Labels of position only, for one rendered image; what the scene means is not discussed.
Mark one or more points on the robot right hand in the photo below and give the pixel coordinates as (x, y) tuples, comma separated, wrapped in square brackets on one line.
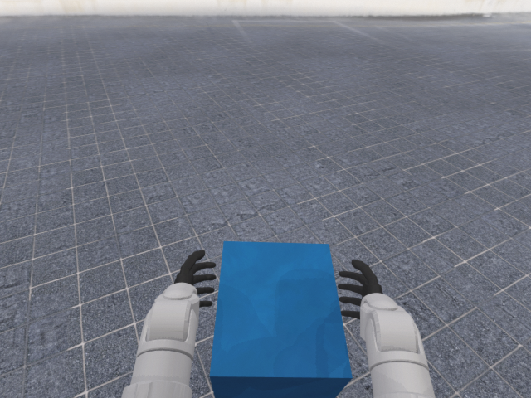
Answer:
[(370, 285)]

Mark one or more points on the robot right forearm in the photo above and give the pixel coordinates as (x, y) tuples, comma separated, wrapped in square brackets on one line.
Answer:
[(396, 357)]

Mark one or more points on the robot left hand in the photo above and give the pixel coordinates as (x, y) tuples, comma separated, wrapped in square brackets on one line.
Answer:
[(189, 268)]

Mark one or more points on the carton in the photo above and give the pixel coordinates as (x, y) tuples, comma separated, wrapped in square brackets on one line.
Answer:
[(279, 329)]

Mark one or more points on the robot left forearm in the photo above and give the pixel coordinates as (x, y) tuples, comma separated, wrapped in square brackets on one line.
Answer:
[(166, 347)]

